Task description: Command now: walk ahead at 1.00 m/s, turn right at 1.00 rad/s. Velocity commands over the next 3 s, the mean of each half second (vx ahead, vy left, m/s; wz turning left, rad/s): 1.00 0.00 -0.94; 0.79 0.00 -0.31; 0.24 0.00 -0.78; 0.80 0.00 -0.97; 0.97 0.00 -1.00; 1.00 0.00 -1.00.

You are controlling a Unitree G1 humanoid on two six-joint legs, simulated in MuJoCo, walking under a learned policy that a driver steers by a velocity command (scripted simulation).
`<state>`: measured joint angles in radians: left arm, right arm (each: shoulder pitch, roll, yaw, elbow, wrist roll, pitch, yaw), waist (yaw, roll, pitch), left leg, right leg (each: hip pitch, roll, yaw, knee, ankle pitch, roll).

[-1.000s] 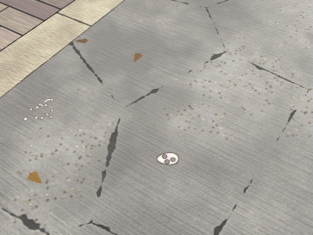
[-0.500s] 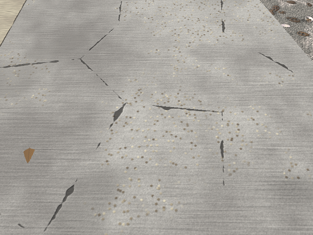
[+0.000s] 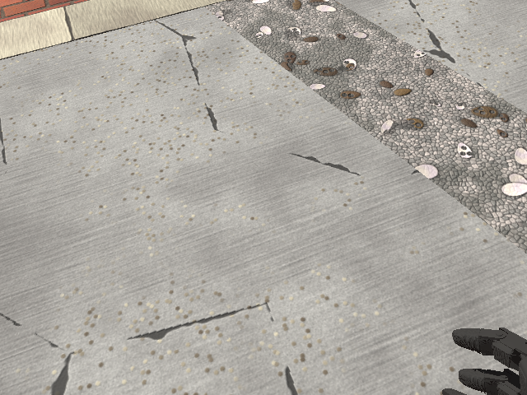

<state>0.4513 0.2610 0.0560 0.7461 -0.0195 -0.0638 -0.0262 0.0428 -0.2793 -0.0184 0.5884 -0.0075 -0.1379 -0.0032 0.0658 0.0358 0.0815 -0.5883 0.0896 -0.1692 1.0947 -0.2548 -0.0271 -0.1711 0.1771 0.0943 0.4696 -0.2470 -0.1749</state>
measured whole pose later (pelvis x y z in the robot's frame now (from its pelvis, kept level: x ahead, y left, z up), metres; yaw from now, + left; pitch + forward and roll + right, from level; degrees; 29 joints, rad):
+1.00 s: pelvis +0.77 -0.24 +0.01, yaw -37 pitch +1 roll +0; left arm 0.39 0.26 0.05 0.83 -0.01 -0.07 0.00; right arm 0.02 -0.32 -0.03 0.68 -0.01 -0.11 0.01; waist 0.08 0.05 0.08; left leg -0.68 0.09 -0.04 0.77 -0.07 -0.03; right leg -0.09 0.11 0.03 0.31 -0.24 -0.11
